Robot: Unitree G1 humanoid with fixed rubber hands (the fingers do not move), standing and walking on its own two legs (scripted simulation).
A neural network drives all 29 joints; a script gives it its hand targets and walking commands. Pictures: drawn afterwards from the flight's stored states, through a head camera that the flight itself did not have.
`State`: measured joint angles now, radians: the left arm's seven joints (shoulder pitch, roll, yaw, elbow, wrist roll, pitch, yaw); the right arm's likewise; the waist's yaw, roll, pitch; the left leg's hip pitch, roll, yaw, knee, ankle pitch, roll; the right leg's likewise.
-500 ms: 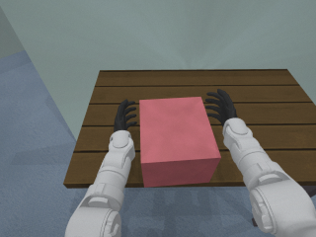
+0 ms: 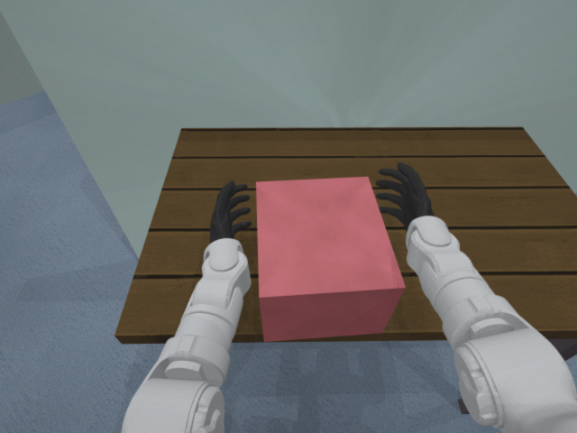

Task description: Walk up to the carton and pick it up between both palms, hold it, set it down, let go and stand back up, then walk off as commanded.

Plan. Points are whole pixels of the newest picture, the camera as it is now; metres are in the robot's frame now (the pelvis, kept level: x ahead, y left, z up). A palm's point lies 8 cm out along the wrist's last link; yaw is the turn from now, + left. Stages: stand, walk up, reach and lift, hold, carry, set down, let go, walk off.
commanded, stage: reach and lift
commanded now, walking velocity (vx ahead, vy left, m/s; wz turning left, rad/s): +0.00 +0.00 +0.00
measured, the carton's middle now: (318, 256) +0.39 +0.01 +0.01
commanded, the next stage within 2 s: none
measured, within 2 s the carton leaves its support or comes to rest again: leaves its support in 0.68 s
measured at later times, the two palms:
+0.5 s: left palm (226, 236) +0.37 +0.15 +0.07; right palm (415, 216) +0.42 -0.13 +0.09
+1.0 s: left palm (202, 231) +0.34 +0.17 +0.11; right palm (407, 207) +0.39 -0.10 +0.14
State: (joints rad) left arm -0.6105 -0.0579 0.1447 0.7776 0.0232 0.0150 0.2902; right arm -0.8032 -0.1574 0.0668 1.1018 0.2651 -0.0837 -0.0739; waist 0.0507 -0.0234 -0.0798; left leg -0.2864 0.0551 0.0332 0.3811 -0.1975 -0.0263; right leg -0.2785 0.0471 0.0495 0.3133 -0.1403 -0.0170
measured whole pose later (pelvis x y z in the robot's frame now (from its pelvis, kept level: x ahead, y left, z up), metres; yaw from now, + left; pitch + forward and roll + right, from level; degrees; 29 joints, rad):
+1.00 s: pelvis -0.02 +0.00 +0.00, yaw +0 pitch +3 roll -1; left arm -0.59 -0.07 0.24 0.61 0.19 0.24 0.23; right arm -0.80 -0.03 -0.08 0.98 0.09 0.09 -0.18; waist 0.05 -0.02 -0.13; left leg -0.25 0.06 0.03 0.38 -0.18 -0.03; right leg -0.24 0.05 0.05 0.31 -0.12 -0.02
